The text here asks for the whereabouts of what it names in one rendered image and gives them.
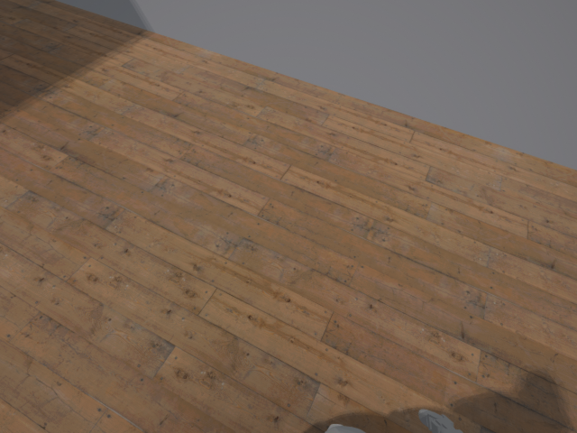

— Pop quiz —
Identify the right robot hand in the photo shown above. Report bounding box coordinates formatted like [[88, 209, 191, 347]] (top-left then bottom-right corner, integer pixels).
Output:
[[418, 409, 463, 433]]

